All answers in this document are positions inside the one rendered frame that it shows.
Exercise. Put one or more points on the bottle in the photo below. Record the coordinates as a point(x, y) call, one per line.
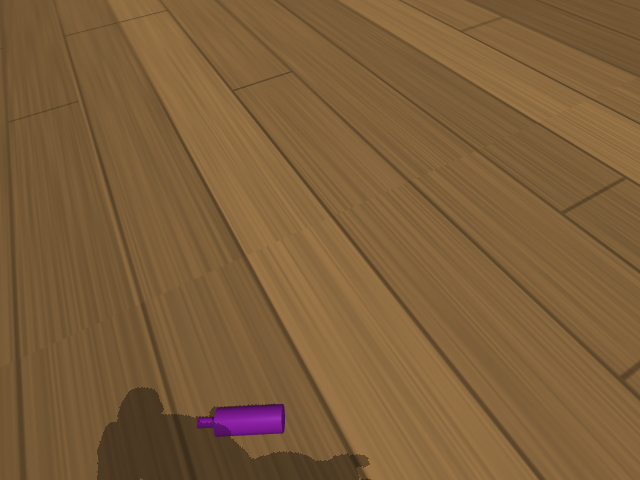
point(246, 420)

